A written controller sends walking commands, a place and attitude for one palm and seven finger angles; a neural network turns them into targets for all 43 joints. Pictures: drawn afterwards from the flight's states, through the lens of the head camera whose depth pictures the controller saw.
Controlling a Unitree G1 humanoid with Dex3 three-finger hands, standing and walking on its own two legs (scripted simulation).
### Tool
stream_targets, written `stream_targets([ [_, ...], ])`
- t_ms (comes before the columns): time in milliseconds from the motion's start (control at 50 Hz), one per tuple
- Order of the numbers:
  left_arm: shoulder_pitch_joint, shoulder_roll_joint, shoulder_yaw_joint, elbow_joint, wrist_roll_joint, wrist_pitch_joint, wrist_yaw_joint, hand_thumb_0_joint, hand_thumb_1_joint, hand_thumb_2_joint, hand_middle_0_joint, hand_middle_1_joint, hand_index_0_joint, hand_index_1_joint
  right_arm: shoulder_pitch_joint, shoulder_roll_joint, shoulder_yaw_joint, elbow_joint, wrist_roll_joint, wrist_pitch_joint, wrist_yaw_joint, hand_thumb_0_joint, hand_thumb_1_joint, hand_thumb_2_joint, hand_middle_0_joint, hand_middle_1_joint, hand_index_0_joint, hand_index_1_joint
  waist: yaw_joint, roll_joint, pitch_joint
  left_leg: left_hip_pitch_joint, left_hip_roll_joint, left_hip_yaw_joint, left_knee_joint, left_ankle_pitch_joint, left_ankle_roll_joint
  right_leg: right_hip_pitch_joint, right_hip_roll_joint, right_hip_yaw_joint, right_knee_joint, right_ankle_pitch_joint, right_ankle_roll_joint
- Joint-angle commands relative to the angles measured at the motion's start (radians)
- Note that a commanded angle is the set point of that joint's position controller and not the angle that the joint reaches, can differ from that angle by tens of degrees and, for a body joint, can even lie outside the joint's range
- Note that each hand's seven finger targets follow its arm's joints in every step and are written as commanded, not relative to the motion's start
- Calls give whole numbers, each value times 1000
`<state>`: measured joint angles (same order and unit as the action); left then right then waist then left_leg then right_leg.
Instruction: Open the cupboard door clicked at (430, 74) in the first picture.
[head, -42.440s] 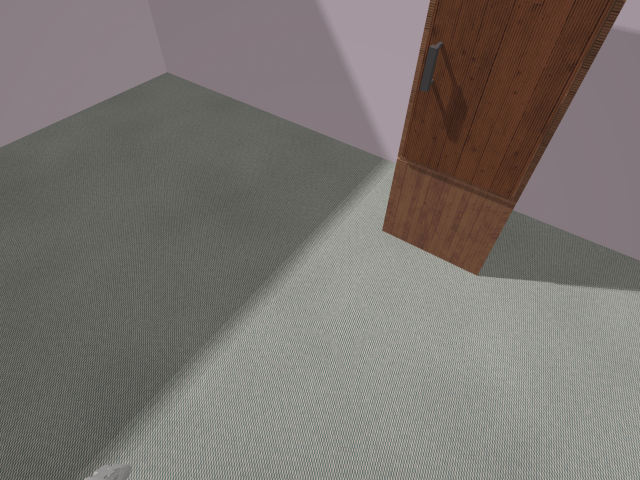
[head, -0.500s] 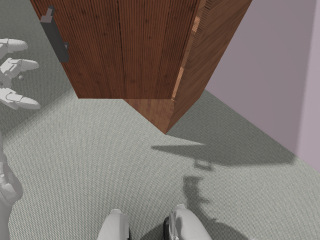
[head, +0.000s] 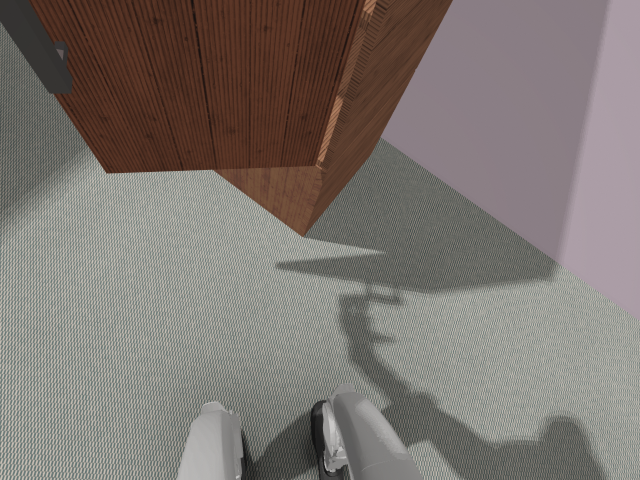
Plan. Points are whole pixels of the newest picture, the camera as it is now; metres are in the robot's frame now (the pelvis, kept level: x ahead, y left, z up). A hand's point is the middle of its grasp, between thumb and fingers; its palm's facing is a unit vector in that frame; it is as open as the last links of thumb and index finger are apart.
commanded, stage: move the hooked fingers beside the handle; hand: left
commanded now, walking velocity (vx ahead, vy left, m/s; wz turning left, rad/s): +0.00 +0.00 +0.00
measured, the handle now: (35, 25) +0.60 +0.24 +0.08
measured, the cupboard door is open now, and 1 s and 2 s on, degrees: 44 44 44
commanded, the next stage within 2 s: slide the fingers in behind the handle in 0.80 s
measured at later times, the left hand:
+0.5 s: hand out of the picture +0.53 +0.31 +0.09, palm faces +0.01 -1.00 +0.00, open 14.0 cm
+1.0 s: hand out of the picture +0.54 +0.32 +0.08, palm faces +0.02 -1.00 -0.02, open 14.0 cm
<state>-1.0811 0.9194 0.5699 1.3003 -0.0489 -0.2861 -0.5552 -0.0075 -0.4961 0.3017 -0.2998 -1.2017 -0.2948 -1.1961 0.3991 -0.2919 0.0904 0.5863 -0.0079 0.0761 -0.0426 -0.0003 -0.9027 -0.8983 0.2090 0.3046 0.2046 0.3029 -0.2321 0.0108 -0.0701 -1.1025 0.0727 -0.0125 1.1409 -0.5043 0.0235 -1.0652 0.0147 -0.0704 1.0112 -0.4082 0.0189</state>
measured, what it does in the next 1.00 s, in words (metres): stands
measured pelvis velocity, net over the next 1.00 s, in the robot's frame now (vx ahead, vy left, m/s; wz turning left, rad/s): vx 0.00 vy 0.00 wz -0.01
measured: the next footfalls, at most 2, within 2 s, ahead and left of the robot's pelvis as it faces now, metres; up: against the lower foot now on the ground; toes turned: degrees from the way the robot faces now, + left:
none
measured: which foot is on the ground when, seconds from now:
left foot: down 0.00-1.00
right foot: down 0.00-1.00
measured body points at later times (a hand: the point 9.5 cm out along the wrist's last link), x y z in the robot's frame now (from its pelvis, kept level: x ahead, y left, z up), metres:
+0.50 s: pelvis +0.01 +0.00 +0.01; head +0.19 +0.05 +0.42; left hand +0.52 +0.36 +0.09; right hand +0.00 -0.26 -0.08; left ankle +0.01 +0.10 -0.65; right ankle +0.03 -0.14 -0.65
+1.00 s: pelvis +0.00 +0.00 +0.00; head +0.19 +0.05 +0.40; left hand +0.53 +0.37 +0.09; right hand -0.01 -0.26 -0.09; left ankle +0.00 +0.10 -0.65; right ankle +0.03 -0.14 -0.65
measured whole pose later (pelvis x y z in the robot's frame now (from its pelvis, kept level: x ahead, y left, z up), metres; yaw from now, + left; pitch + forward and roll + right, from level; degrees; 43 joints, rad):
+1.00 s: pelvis +0.00 +0.00 +0.00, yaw -1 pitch +28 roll -7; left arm -1.07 0.95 0.57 1.28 -0.04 -0.27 -0.56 -0.01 -0.50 0.30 -0.30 -1.20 -0.29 -1.20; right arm 0.39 -0.28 0.10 0.57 -0.01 0.10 -0.03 0.00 -0.90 -0.90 0.21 0.30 0.20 0.30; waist -0.24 0.01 -0.07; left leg -1.14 0.08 -0.03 1.17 -0.52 0.02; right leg -1.09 0.03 -0.08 1.01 -0.42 0.02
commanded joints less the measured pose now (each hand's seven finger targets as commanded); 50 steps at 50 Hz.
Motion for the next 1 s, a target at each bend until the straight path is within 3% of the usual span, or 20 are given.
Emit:
stream_targets([
  [0, -377, 328, 19, -172, -9, -27, 4, 0, -500, 300, -300, -1200, -300, -1200, 227, -218, -69, -28, -1, 2, -17, 0, -900, -900, 200, 300, 200, 300, 3, 272, -535, 501, -10, -78, -110, 554, -3, 146, 46, 3, -83, 260, -31],
  [20, -343, 330, 21, -153, -6, -18, 5, 0, -500, 300, -300, -1200, -300, -1200, 228, -217, -67, -36, 0, 6, -16, 0, -900, -900, 200, 300, 200, 300, 9, 247, -521, 476, -13, -74, -114, 546, 1, 163, 47, 3, -85, 265, -32],
  [60, -330, 366, 57, -192, -13, -27, 5, 0, -500, 300, -300, -1200, -300, -1200, 230, -218, -70, -44, -3, 10, -15, 0, -900, -900, 200, 300, 200, 300, 22, 262, -563, 492, -10, -71, -112, 582, 0, 190, 49, 4, -79, 298, -33],
  [120, -342, 392, 78, -220, -13, -39, 9, 0, -500, 300, -300, -1200, -300, -1200, 228, -217, -71, -50, -6, 15, -9, 0, -900, -900, 200, 300, 200, 300, 22, 249, -563, 456, -11, -62, -108, 551, 5, 214, 52, 8, -78, 299, -31],
  [180, -363, 382, 78, -277, -15, -61, 13, 0, -500, 300, -300, -1200, -300, -1200, 233, -216, -76, -43, -9, 19, 1, 0, -900, -900, 200, 300, 200, 300, 27, 337, -593, 552, -5, -77, -107, 625, -10, 165, 55, 3, -77, 294, -38],
  [240, -328, 390, 107, -310, -28, -70, 14, 0, -500, 300, -300, -1200, -300, -1200, 242, -218, -86, -43, -11, 21, 5, 0, -900, -900, 200, 300, 200, 300, 37, 327, -628, 600, -2, -88, -107, 699, -15, 180, 60, -2, -78, 321, -41],
  [340, -299, 251, 10, -258, -41, -34, -6, 0, -500, 300, -300, -1200, -300, -1200, 236, -207, -83, -36, -2, 32, 10, 0, -900, -900, 200, 300, 200, 300, 12, 312, -525, 597, -2, -86, -123, 668, -9, 132, 61, -11, -105, 292, -36],
  [360, -308, 251, 3, -248, -40, -28, -7, 0, -500, 300, -300, -1200, -300, -1200, 233, -210, -82, -32, -2, 33, 9, 0, -900, -900, 200, 300, 200, 300, 7, 309, -516, 587, -2, -84, -126, 647, -11, 127, 61, -11, -109, 282, -33],
  [380, -302, 295, 36, -235, -36, -24, -2, 0, -500, 300, -300, -1200, -300, -1200, 236, -214, -82, -31, -3, 33, 5, 0, -900, -900, 200, 300, 200, 300, 10, 281, -512, 560, -4, -81, -125, 627, -6, 144, 61, -9, -107, 284, -33],
  [420, -319, 278, 20, -226, -36, -28, 5, 0, -500, 300, -300, -1200, -300, -1200, 231, -209, -79, -35, -2, 31, 3, 0, -900, -900, 200, 300, 200, 300, -2, 248, -497, 510, -10, -72, -123, 571, 3, 165, 59, -3, -105, 287, -32],
  [560, -356, 327, 42, -254, -24, -74, 25, 0, -500, 300, -300, -1200, -300, -1200, 217, -208, -76, -37, -4, 23, 0, 0, -900, -900, 200, 300, 200, 300, 10, 318, -533, 536, -8, -74, -105, 611, -9, 156, 57, 0, -82, 297, -38],
  [640, -315, 346, 62, -241, -26, -64, 17, 0, -500, 300, -300, -1200, -300, -1200, 215, -210, -75, -46, -4, 22, 0, 0, -900, -900, 200, 300, 200, 300, 25, 316, -560, 528, -12, -74, -101, 628, -7, 185, 57, 0, -73, 314, -41],
  [680, -334, 313, 31, -229, -25, -53, 10, 0, -500, 300, -300, -1200, -300, -1200, 210, -207, -74, -41, 0, 26, 1, 0, -900, -900, 200, 300, 200, 300, 9, 297, -548, 513, -10, -68, -94, 590, -2, 167, 56, 3, -80, 303, -33],
  [700, -334, 332, 43, -219, -24, -47, 10, 0, -500, 300, -300, -1200, -300, -1200, 209, -210, -72, -40, -1, 26, -1, 0, -900, -900, 200, 300, 200, 300, 5, 267, -532, 482, -11, -67, -96, 556, 2, 177, 58, 2, -81, 293, -31],
  [740, -355, 373, 70, -243, -29, -54, 8, 0, -500, 300, -300, -1200, -300, -1200, 210, -213, -71, -44, 0, 23, -5, 0, -900, -900, 200, 300, 200, 300, 14, 282, -553, 474, -14, -68, -94, 567, 3, 205, 58, 5, -72, 314, -37],
  [800, -359, 381, 70, -236, -23, -55, 6, 0, -500, 300, -300, -1200, -300, -1200, 209, -212, -69, -40, 0, 19, -5, 0, -900, -900, 200, 300, 200, 300, 9, 275, -558, 454, -13, -65, -84, 550, 6, 201, 58, 8, -70, 307, -33],
  [840, -367, 351, 50, -241, -27, -60, 3, 0, -500, 300, -300, -1200, -300, -1200, 212, -208, -68, -39, 1, 19, -3, 0, -900, -900, 200, 300, 200, 300, 6, 305, -565, 478, -14, -67, -80, 562, 4, 175, 60, 6, -66, 303, -37],
  [880, -344, 378, 64, -217, -22, -52, 0, 0, -500, 300, -300, -1200, -300, -1200, 209, -211, -66, -36, 1, 20, -3, 0, -900, -900, 200, 300, 200, 300, 10, 297, -552, 462, -11, -67, -83, 550, 3, 179, 60, 3, -68, 293, -35],
  [920, -361, 307, 3, -209, -23, -38, -6, 0, -500, 300, -300, -1200, -300, -1200, 208, -208, -63, -35, 4, 21, -1, 0, -900, -900, 200, 300, 200, 300, -7, 297, -531, 461, -12, -68, -88, 520, 6, 152, 59, 2, -74, 270, -33],
  [980, -361, 301, 10, -256, -27, -38, -6, 0, -500, 300, -300, -1200, -300, -1200, 226, -209, -71, -29, 0, 21, 0, 0, -900, -900, 200, 300, 200, 300, 7, 349, -589, 561, -5, -91, -93, 613, -9, 120, 59, -10, -72, 274, -37],
])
